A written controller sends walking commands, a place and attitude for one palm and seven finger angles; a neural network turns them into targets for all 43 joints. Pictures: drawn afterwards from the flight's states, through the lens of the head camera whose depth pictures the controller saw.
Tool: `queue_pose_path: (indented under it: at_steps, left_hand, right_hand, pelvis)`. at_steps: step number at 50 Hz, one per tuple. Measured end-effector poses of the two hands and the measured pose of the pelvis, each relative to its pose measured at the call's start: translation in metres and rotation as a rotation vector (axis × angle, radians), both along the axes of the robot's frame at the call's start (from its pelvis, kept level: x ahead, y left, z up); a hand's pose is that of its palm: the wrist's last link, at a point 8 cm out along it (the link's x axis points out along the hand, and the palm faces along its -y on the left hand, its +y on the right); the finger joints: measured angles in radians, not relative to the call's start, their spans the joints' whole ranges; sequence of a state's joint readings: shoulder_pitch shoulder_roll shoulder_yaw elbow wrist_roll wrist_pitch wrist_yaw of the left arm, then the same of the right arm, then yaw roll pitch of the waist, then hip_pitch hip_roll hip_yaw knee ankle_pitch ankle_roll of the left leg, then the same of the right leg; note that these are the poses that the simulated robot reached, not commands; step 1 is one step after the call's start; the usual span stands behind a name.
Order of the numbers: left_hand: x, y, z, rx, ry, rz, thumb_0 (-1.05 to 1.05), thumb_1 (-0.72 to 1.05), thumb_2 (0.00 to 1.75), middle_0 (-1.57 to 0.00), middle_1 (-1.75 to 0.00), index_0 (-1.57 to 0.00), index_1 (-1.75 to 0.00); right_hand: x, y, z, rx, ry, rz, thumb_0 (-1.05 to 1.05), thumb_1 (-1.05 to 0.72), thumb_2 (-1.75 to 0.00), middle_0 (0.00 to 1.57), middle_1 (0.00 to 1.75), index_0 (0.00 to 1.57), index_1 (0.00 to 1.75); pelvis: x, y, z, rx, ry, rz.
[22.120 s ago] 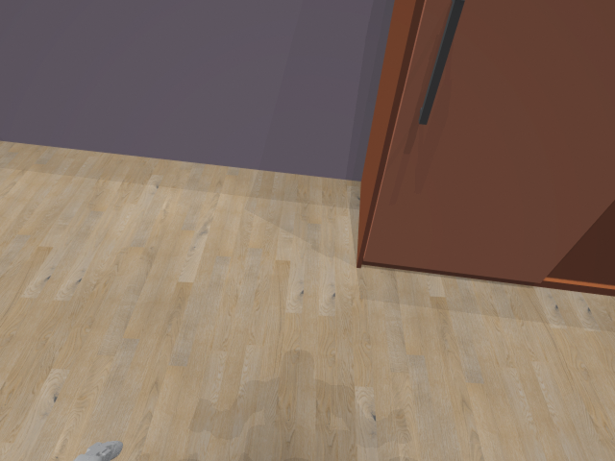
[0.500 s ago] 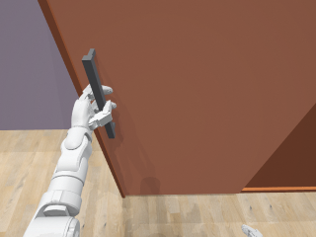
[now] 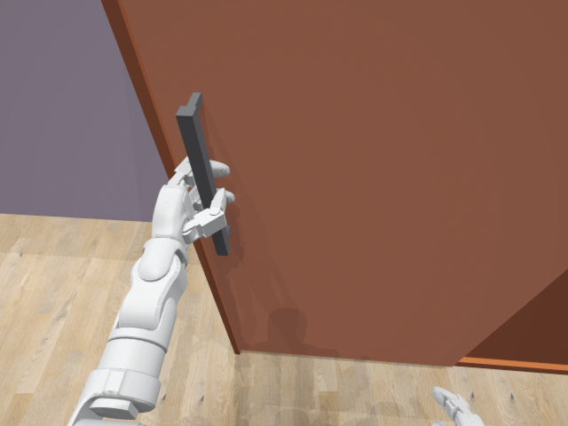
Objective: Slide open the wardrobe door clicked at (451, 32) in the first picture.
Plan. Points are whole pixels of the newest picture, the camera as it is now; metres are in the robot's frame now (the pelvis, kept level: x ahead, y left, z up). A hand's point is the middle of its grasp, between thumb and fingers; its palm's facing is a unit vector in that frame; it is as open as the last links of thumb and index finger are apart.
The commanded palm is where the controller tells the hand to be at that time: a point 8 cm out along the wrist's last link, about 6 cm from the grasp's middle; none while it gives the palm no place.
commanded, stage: tug the door sideways, standing still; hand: left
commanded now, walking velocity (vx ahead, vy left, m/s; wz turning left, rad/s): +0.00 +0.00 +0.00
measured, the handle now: (211, 187) +0.43 +0.14 +0.11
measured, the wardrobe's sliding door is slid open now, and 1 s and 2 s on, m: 0.00 0.00 0.07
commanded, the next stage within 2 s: step sideways, sliding the door along in 0.68 s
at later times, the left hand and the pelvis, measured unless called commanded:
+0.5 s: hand (223, 214) +0.37 +0.11 +0.11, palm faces +0.05 -1.00 -0.03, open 5.8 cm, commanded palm +0.34 +0.10 +0.12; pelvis -0.02 +0.00 -0.01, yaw +2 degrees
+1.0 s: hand (221, 214) +0.37 +0.11 +0.11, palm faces +0.05 -0.99 -0.10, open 5.8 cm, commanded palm +0.35 +0.13 +0.12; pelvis -0.04 +0.00 -0.01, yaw -3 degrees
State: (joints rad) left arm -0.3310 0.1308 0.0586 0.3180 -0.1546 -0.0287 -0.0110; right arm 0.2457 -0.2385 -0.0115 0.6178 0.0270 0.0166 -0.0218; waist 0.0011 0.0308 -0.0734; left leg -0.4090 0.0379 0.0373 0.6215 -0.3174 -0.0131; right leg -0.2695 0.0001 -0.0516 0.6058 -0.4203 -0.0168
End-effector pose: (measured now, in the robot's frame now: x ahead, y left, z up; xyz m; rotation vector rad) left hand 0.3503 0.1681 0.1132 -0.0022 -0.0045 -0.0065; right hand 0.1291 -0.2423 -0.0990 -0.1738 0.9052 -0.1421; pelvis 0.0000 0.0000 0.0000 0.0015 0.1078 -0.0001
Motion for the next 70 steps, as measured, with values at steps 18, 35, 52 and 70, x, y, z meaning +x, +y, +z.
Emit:
queue_pose_path:
  at_steps: [18,35,52,70]
  left_hand:
    - [-0.003,-0.007,0.001,0.022,0.012,0.061,0.02,0.80,0.82,-0.29,-1.39,-0.27,-1.40]
    - [-0.003,-0.006,0.001,0.035,0.001,0.045,0.01,0.80,0.82,-0.29,-1.39,-0.25,-1.40]
    - [-0.003,-0.006,0.004,0.105,0.013,0.087,0.00,0.74,0.84,-0.37,-1.34,-0.29,-1.40]
    - [-0.004,-0.022,-0.001,0.069,-0.064,0.252,0.02,0.78,0.87,-0.37,-1.36,-0.22,-1.40]
  right_hand:
    - [-0.017,0.015,-0.012,0.035,0.019,0.058,0.01,-0.91,-0.90,0.21,0.30,0.20,0.30]
    - [-0.046,0.010,-0.017,0.016,0.055,0.053,0.01,-0.91,-0.90,0.20,0.30,0.20,0.30]
    - [-0.038,0.007,-0.016,0.012,0.007,-0.045,0.01,-0.91,-0.90,0.21,0.30,0.20,0.30]
    - [0.023,-0.070,-0.018,-0.086,0.060,0.117,0.01,-0.91,-0.90,0.20,0.30,0.20,0.30]
  pelvis:
    - [-0.017,-0.001,-0.005,-0.001,-0.004,0.039]
    - [-0.030,0.003,-0.007,-0.009,-0.004,0.043]
    - [-0.039,-0.012,-0.006,-0.007,-0.109,-0.049]
    - [-0.013,-0.075,-0.007,0.016,-0.134,0.055]
